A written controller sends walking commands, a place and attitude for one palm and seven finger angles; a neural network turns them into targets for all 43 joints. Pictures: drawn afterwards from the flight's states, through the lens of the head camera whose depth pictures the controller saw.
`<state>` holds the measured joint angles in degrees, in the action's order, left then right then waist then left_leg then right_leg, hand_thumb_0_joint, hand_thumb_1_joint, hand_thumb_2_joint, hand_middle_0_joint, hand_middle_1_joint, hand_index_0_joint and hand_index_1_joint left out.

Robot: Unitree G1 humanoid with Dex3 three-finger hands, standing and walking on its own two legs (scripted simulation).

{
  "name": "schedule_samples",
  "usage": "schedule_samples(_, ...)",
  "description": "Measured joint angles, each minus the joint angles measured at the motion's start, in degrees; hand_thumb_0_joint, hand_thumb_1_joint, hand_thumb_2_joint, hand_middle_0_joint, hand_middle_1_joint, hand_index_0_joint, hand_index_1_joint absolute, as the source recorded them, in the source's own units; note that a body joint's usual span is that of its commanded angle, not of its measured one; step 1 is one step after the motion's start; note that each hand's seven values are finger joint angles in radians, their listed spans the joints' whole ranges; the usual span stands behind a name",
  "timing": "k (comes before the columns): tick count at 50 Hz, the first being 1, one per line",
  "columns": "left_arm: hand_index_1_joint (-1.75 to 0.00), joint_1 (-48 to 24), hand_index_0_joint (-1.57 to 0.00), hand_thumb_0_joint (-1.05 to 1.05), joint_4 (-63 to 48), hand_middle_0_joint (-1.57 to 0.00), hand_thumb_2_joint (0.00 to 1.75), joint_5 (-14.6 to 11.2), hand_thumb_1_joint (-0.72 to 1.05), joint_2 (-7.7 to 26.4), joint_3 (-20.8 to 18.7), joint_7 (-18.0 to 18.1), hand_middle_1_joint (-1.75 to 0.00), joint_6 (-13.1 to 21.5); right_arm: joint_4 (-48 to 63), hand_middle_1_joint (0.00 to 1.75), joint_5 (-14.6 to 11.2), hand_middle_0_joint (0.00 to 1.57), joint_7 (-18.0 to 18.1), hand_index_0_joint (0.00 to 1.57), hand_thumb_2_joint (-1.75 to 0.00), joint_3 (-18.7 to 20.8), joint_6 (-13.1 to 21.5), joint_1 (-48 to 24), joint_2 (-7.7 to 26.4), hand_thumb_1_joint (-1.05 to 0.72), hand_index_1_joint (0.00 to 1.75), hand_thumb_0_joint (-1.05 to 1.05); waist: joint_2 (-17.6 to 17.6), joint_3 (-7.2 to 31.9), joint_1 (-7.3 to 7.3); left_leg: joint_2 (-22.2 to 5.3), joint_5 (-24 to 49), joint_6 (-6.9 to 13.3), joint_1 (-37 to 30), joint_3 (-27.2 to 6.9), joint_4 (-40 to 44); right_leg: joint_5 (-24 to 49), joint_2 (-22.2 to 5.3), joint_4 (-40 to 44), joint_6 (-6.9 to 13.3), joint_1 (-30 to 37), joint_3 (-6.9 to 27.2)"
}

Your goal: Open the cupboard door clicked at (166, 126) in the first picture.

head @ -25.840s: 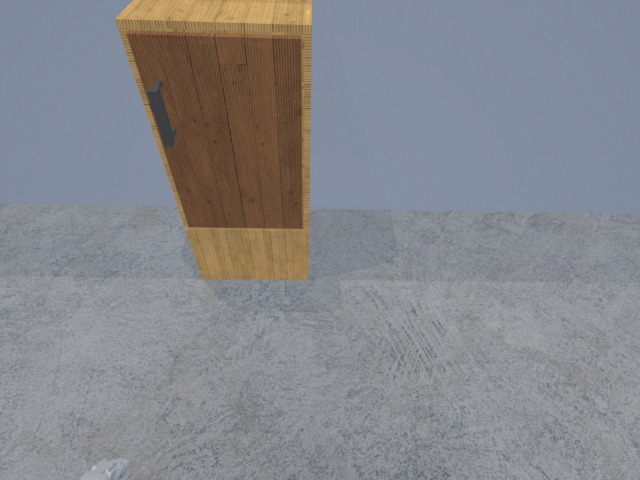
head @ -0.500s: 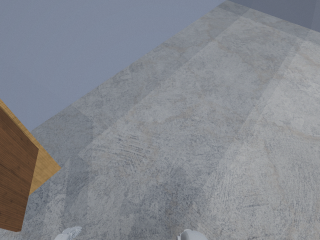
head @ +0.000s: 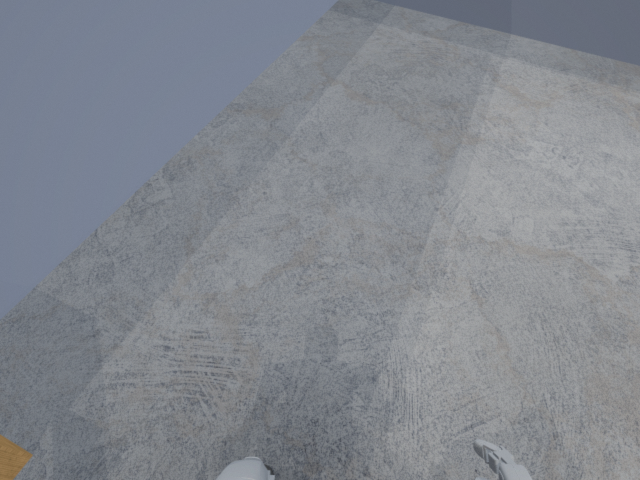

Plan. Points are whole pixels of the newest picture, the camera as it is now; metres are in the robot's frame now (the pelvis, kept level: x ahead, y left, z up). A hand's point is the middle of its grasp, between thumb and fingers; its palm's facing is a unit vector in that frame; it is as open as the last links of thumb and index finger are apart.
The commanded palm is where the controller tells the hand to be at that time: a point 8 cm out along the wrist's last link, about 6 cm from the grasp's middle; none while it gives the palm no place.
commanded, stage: walk to a spot facing it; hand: left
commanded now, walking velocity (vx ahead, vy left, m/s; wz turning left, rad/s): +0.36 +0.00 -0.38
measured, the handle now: out of the picture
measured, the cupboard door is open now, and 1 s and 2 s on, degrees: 48 48 48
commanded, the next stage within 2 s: turn to face it in 0.88 s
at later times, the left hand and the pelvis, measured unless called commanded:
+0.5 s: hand (276, 316) +0.38 +0.11 -0.15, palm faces -0.19 -0.96 -0.22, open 7.3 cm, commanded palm none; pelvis +0.22 -0.06 +0.00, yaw -11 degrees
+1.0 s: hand (308, 242) +0.55 +0.07 -0.16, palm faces -0.24 -0.95 -0.17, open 7.4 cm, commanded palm none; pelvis +0.45 -0.09 +0.01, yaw -18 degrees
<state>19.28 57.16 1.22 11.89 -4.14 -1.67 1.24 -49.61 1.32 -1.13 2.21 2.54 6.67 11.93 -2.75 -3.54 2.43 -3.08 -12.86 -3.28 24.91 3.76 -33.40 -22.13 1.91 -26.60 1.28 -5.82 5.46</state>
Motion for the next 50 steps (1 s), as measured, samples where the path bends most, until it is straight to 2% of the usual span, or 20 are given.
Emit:
schedule_samples(1, -0.30, 0.9, -0.20, 0.00, 0.2, -0.20, 0.90, -0.2, 0.90, -0.2, -0.1, 0.0, -0.30, -0.1, 0.5, 0.30, 0.3, 0.20, 0.2, 0.20, -0.90, -0.3, 0.8, 0.0, 0.4, -0.91, 0.30, 0.01, 0.9, 0.7, 0.14, -0.5, 1.2, 1.3, -1.6, -0.6, 2.6, -2.1, 0.9, -4.1, 0.1, -1.2, -0.1)
schedule_samples(3, -0.30, 0.5, -0.20, 0.00, 1.2, -0.20, 0.90, -0.4, 0.91, 0.5, -0.3, 0.0, -0.30, -0.9, 0.6, 0.30, 0.9, 0.21, 0.9, 0.20, -0.90, -0.7, 1.9, -0.3, -0.4, -0.91, 0.30, 0.00, 0.2, 0.5, -0.27, -0.7, 1.2, 3.0, -1.6, 0.7, -1.5, -6.3, 0.9, -21.1, 0.5, -6.9, -1.2)
schedule_samples(5, -0.30, -0.8, -0.20, 0.01, 1.4, -0.20, 0.90, 0.0, 0.91, 1.4, -0.6, -0.1, -0.30, -1.3, 0.7, 0.30, 1.2, 0.21, 1.0, 0.20, -0.90, -1.2, 1.9, 1.2, -1.3, -0.91, 0.30, 0.00, -0.6, 0.7, -0.74, -1.0, -1.8, 3.4, -3.7, 1.8, -1.8, -5.5, 0.0, -35.0, 0.7, -13.1, -3.6)
schedule_samples(7, -0.30, -3.0, -0.20, 0.01, 0.7, -0.20, 0.90, 0.4, 0.91, 2.0, -1.1, -0.5, -0.29, -1.3, -0.2, 0.30, 1.2, 0.21, 1.3, 0.20, -0.90, -1.3, 2.0, 3.5, -2.0, -0.91, 0.30, 0.00, -0.7, 0.7, -1.02, -1.3, -2.2, 2.7, -6.6, 2.4, 1.1, -1.4, -1.7, -41.1, 0.2, -18.5, -5.8)
schedule_samples(10, -0.30, -6.6, -0.20, 0.01, -1.7, -0.20, 0.90, 0.5, 0.91, 2.1, -1.1, -1.1, -0.29, -1.3, -2.9, 0.30, 1.0, 0.21, 1.6, 0.20, -0.90, -1.5, 1.9, 6.9, -2.4, -0.91, 0.30, 0.00, -0.1, 0.2, -1.13, -1.8, -1.6, 2.3, -11.3, 3.6, 6.5, 3.1, -4.4, -37.4, -0.7, -23.6, -7.5)
schedule_samples(13, -0.30, -9.6, -0.19, 0.01, -3.6, -0.20, 0.90, 0.4, 0.91, 1.6, -0.7, -1.5, -0.29, -1.2, -5.4, 0.30, 0.9, 0.21, 1.4, 0.20, -0.90, -1.2, 1.2, 10.2, -2.0, -0.91, 0.30, 0.00, 1.2, -0.2, -1.92, -2.5, -2.3, 1.7, -15.4, 5.2, 9.8, 5.7, -6.1, -25.9, -1.0, -24.9, -8.7)
schedule_samples(18, -0.30, -13.2, -0.19, 0.00, -4.7, -0.20, 0.90, 0.6, 0.91, 1.7, -0.3, -1.9, -0.29, -0.9, -8.7, 0.30, 1.0, 0.21, 1.0, 0.20, -0.90, -0.4, -0.2, 15.4, -0.7, -0.91, 0.30, 0.00, 2.5, -0.3, -4.48, -3.9, -8.2, -0.7, -20.5, 7.9, 7.9, 9.0, -5.7, -10.7, -0.3, -20.7, -11.1)
schedule_samples(20, -0.30, -14.0, -0.19, 0.00, -5.1, -0.20, 0.90, 0.8, 0.91, 2.1, -0.2, -1.6, -0.29, 0.4, -10.1, 0.30, 0.5, 0.21, 0.8, 0.20, -0.90, -0.3, -0.8, 17.4, -0.4, -0.91, 0.30, 0.00, 2.2, -0.1, -4.78, -5.1, -12.6, -0.5, -18.8, 8.0, -0.9, 9.8, -5.0, -8.7, 1.3, -18.3, -11.1)
schedule_samples(22, -0.30, -14.5, -0.20, 0.00, -4.9, -0.20, 0.90, 0.2, 0.91, 1.4, -0.1, -0.7, -0.29, 1.6, -11.7, 0.30, -0.1, 0.21, 0.6, 0.20, -0.90, -0.1, -2.0, 16.4, 0.1, -0.91, 0.30, 0.01, 2.8, -1.3, -4.93, -5.1, -16.5, 0.7, -12.3, 3.5, -18.4, 6.8, -4.2, -11.9, 1.8, -17.2, -11.4)
schedule_samples(23, -0.30, -14.2, -0.20, 0.00, -4.7, -0.20, 0.90, 0.0, 0.91, 0.9, 0.1, -0.2, -0.29, 1.8, -12.2, 0.30, -0.2, 0.20, 0.6, 0.20, -0.90, 0.1, -2.3, 15.6, 0.3, -0.91, 0.30, 0.01, 3.0, -1.6, -4.94, -4.7, -15.8, 0.9, -8.9, 1.8, -25.2, 5.8, -3.8, -11.3, 1.8, -15.7, -11.6)
schedule_samples(25, -0.30, -12.6, -0.20, 0.00, -3.9, -0.20, 0.90, -0.3, 0.91, 0.1, 0.4, 0.5, -0.29, 1.8, -12.2, 0.30, -0.1, 0.20, 0.7, 0.20, -0.90, 0.4, -2.4, 13.8, 0.2, -0.91, 0.30, 0.01, 2.6, -1.4, -4.79, -4.5, -13.1, 0.8, -3.1, 0.8, -31.2, 5.8, -3.1, -7.6, 1.3, -12.0, -11.3)
schedule_samples(27, -0.30, -10.4, -0.20, 0.00, -2.5, -0.20, 0.90, -0.2, 0.91, -0.5, 0.6, 0.9, -0.29, 1.8, -11.2, 0.30, 0.1, 0.20, 0.7, 0.19, -0.90, 0.5, -2.2, 11.7, -0.1, -0.91, 0.30, 0.01, 1.8, -0.8, -4.72, -4.7, -10.2, 0.3, 1.0, 1.1, -29.4, 6.6, -2.6, -3.2, 1.4, -8.6, -10.8)
schedule_samples(31, -0.30, -6.4, -0.20, -0.01, 0.4, -0.20, 0.90, -0.2, 0.94, 0.0, 0.0, 1.3, -0.30, 1.9, -8.4, 0.30, 0.2, 0.20, 0.0, 0.19, -0.90, 0.5, -1.3, 7.9, -1.4, -0.91, 0.30, 0.01, 0.3, 0.4, -3.91, -4.8, -3.4, -0.2, 4.5, 1.6, -16.6, 6.7, -1.8, 3.1, 1.4, -2.9, -9.7)
schedule_samples(35, -0.30, -3.1, -0.20, -0.01, 3.2, -0.20, 0.90, -0.2, 0.94, 0.3, 0.2, 0.7, -0.30, 1.8, -6.9, 0.30, 0.2, 0.20, -0.6, 0.19, -0.90, 0.4, -0.2, 4.9, -1.9, -0.91, 0.30, 0.01, 0.3, 0.8, -2.54, -3.6, 2.1, 0.3, 2.4, 2.3, -3.7, 3.3, -1.3, 3.8, 0.2, 1.8, -9.2)
schedule_samples(37, -0.30, -0.9, -0.20, 0.00, 4.1, -0.20, 0.90, -0.3, 0.93, 0.0, 0.2, 0.6, -0.30, 1.5, -6.2, 0.30, 0.4, 0.20, -0.6, 0.19, -0.90, 0.1, 0.8, 4.4, -1.4, -0.91, 0.30, 0.00, 1.0, 1.4, -1.90, -2.8, 2.7, 1.3, -0.8, 2.7, 1.8, -0.6, -1.3, 0.1, -0.5, 2.6, -8.7)
schedule_samples(39, -0.30, 0.4, -0.20, 0.00, 4.9, -0.20, 0.90, -0.5, 0.92, 0.0, 0.3, 0.5, -0.30, 0.7, -5.7, 0.30, 1.0, 0.20, -0.1, 0.20, -0.90, 0.1, 1.9, 3.6, -1.4, -0.91, 0.30, 0.00, 1.1, 1.6, -1.90, -2.7, 4.6, 4.0, -0.8, 3.4, -1.2, -5.2, -1.7, -13.8, 0.2, -2.0, -8.0)
schedule_samples(41, -0.30, 0.1, -0.20, 0.00, 5.5, -0.20, 0.90, -0.2, 0.92, 0.5, 0.3, 0.6, -0.29, -0.2, -5.4, 0.30, 1.2, 0.20, 0.4, 0.20, -0.90, -0.2, 2.1, 3.8, -2.3, -0.91, 0.30, 0.00, -0.1, 1.4, -1.98, -2.2, 0.6, 4.5, -2.3, 4.8, -3.2, -5.5, -2.2, -30.2, 0.8, -8.8, -6.6)
schedule_samples(43, -0.30, -1.3, -0.20, 0.00, 5.3, -0.20, 0.90, 0.2, 0.92, 0.7, 0.0, 0.5, -0.29, -0.6, -5.6, 0.30, 1.2, 0.20, 0.8, 0.20, -0.90, -0.5, 2.1, 5.2, -3.2, -0.91, 0.30, 0.00, -0.6, 1.7, -1.99, -1.7, -0.7, 3.9, -4.7, 5.4, -1.2, -1.9, -3.1, -39.4, 0.7, -15.2, -7.0)
schedule_samples(46, -0.30, -3.9, -0.20, 0.01, 3.3, -0.20, 0.90, 0.4, 0.92, 0.1, -0.2, 0.0, -0.29, -0.8, -7.4, 0.30, 0.8, 0.21, 1.8, 0.20, -0.90, -0.2, 2.0, 7.4, -3.5, -0.93, 0.30, 0.00, -0.2, 1.4, -1.29, -1.2, 0.2, 3.3, -9.1, 6.4, 4.1, 3.1, -5.2, -38.7, -0.2, -21.5, -7.5)
schedule_samples(50, -0.30, -6.5, -0.19, 0.00, 0.6, -0.20, 0.90, 0.2, 0.91, -1.4, 0.1, -0.6, -0.29, -0.9, -9.5, 0.30, 0.8, 0.21, 1.5, 0.20, -0.90, 0.0, 0.9, 9.9, -2.2, -0.94, 0.30, 0.00, 1.9, 1.0, -1.43, -2.0, -0.4, 2.4, -14.0, 7.7, 8.3, 5.6, -6.9, -23.3, -1.1, -22.9, -9.4)
